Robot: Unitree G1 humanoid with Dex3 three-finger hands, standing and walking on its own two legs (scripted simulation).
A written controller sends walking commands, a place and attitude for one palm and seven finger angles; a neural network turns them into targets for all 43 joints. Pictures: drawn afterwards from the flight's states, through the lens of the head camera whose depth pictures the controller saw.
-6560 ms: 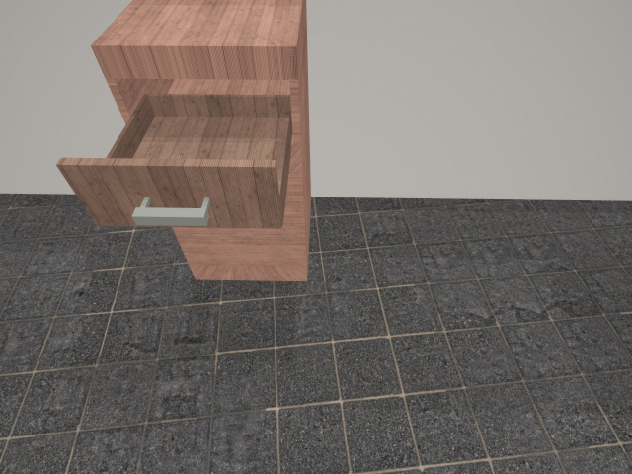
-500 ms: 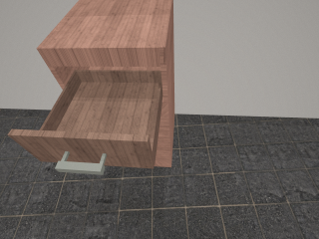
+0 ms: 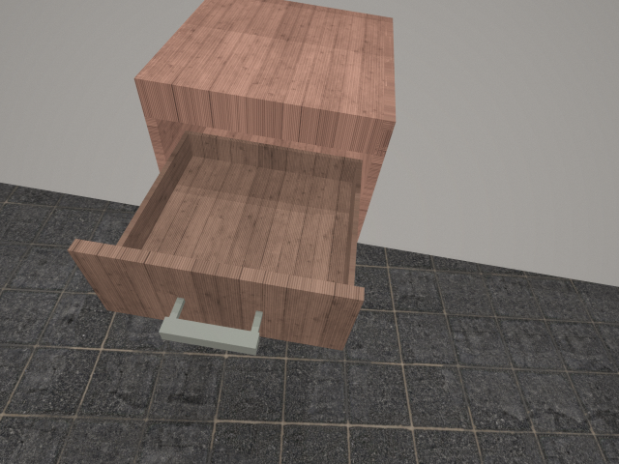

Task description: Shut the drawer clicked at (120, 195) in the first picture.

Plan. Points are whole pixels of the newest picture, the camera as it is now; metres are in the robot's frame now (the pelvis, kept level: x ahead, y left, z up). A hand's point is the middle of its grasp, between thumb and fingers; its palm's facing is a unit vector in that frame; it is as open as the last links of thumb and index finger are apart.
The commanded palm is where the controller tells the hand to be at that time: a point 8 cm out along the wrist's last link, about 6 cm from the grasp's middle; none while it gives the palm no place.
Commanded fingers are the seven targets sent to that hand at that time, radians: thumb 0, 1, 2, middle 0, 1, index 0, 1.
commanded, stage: come to a stop and stand still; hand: left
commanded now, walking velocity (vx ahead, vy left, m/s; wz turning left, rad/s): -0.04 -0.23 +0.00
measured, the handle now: (214, 323) +0.30 +0.16 -0.03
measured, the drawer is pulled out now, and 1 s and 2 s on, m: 0.30 0.30 0.28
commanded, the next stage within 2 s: look again from close up in 0.66 s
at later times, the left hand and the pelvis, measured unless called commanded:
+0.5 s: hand out of the picture +0.06 +0.15 -0.17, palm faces +0.00 -0.98 -0.21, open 7.3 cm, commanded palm none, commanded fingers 0.00 0.90 0.90 -0.20 -0.30 -0.20 -0.30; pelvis -0.01 -0.03 +0.00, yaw -1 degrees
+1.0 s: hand out of the picture -0.01 +0.13 -0.17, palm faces +0.02 -0.98 -0.18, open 7.3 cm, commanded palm none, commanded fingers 0.00 0.90 0.90 -0.20 -0.30 -0.20 -0.30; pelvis +0.00 -0.04 +0.01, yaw -1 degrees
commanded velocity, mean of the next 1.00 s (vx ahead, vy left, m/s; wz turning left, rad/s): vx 0.00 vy -0.02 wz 0.00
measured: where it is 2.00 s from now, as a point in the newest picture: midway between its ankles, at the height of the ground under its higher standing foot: outside the picture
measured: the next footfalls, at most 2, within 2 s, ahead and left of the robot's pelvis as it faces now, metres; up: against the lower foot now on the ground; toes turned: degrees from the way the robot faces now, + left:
right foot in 0.26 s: +0.01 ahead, -0.12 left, +0.00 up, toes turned -3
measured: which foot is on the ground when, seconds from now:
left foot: down 0.00-1.00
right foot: up 0.00-0.24, down 0.26-1.00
